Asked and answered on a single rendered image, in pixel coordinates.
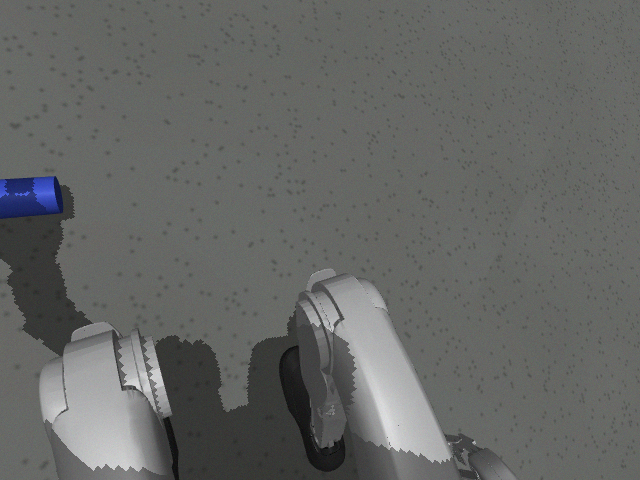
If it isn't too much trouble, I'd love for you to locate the right robot hand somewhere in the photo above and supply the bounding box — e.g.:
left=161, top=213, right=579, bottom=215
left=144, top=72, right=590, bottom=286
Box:
left=444, top=433, right=519, bottom=480

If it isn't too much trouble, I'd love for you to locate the can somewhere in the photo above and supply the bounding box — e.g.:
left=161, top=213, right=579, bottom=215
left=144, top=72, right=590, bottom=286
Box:
left=0, top=176, right=63, bottom=219

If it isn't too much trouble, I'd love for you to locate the left robot foot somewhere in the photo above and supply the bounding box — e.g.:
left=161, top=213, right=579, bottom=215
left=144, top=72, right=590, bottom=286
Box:
left=163, top=417, right=179, bottom=480

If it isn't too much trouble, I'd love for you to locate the right robot foot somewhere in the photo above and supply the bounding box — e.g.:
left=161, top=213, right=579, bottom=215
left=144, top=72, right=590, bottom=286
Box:
left=279, top=345, right=345, bottom=472

